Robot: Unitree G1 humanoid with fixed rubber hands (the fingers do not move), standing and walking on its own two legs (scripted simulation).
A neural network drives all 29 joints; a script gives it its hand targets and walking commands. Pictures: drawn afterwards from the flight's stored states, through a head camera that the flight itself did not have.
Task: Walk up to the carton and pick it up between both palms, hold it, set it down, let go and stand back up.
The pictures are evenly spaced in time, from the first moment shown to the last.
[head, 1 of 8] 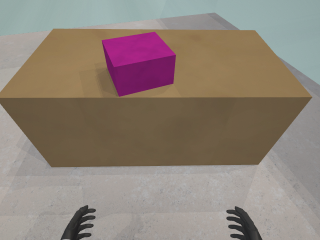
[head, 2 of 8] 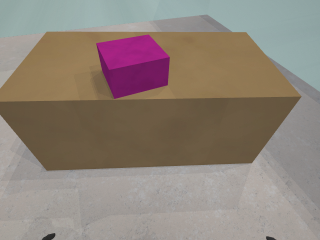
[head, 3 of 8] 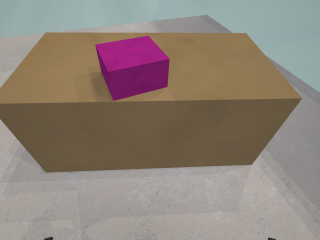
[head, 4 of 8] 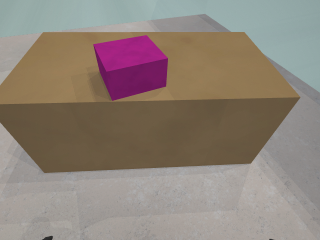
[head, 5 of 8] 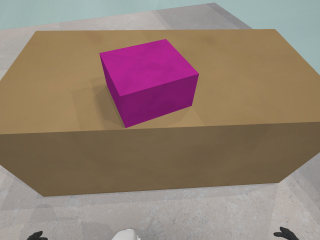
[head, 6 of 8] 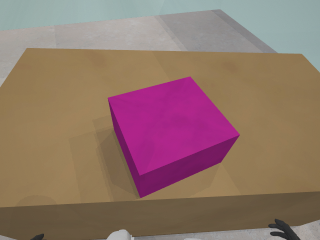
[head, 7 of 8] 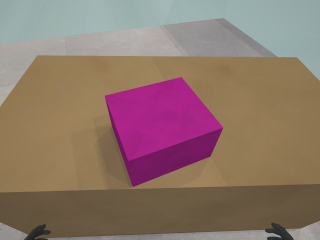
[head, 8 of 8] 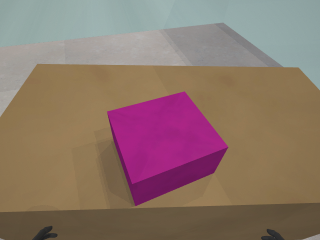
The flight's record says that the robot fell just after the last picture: no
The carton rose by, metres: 0.00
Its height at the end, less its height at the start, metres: +0.00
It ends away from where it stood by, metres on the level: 0.00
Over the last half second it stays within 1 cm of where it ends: yes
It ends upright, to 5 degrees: yes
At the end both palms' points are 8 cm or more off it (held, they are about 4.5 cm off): yes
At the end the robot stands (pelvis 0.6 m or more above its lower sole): yes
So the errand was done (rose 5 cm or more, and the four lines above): no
